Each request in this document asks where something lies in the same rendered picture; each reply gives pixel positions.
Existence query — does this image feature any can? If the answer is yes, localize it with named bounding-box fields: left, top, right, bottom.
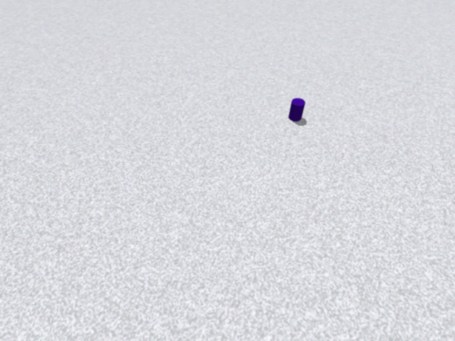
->
left=289, top=98, right=305, bottom=121

